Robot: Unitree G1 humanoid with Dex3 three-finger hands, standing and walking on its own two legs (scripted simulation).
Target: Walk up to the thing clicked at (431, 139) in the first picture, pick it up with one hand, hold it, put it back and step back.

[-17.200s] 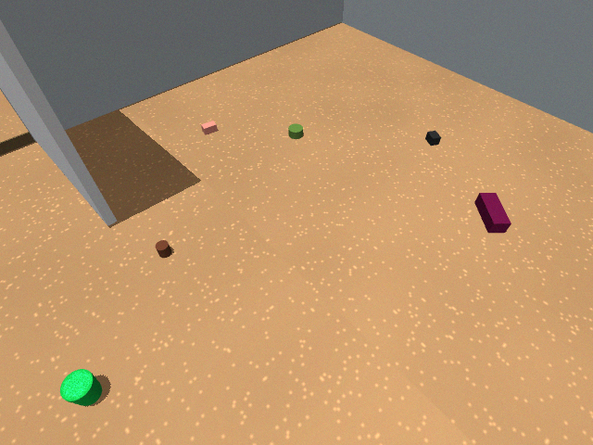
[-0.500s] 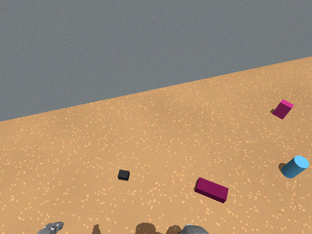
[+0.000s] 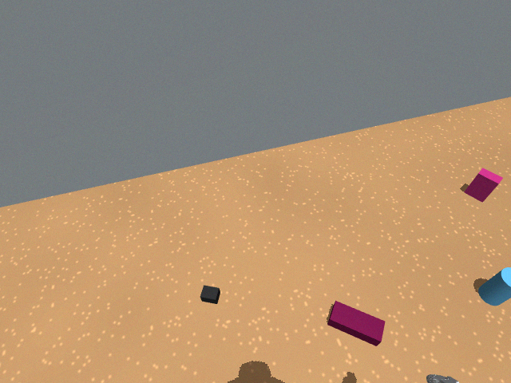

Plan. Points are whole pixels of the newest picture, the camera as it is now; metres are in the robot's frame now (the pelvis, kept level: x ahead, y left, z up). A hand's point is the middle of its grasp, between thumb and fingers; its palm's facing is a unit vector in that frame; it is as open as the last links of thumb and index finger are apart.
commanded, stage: walk up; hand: left
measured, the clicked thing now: (210, 294) +0.53 +0.23 -0.75
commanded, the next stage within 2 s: none
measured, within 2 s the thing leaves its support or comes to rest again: neither
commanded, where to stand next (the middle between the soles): +0.13 +0.01 m, yaw -3 degrees
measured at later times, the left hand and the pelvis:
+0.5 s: hand out of the picture +0.13 +0.26 -0.15, palm faces -0.07 -0.92 -0.38, open 7.4 cm; pelvis +0.09 +0.00 +0.00, yaw -3 degrees
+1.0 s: hand out of the picture +0.09 +0.28 -0.17, palm faces -0.10 -0.91 -0.41, open 7.3 cm; pelvis +0.02 +0.01 -0.03, yaw -5 degrees
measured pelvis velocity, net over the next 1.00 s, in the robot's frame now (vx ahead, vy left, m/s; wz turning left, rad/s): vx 0.02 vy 0.01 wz -0.09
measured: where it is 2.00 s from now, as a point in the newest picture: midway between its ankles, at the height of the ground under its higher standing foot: outside the picture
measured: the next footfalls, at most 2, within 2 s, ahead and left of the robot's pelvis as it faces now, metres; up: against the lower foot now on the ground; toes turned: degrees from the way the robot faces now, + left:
left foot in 0.58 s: +0.26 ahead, +0.11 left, +0.00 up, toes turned -2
right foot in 0.94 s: +0.02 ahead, -0.11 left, +0.00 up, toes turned -4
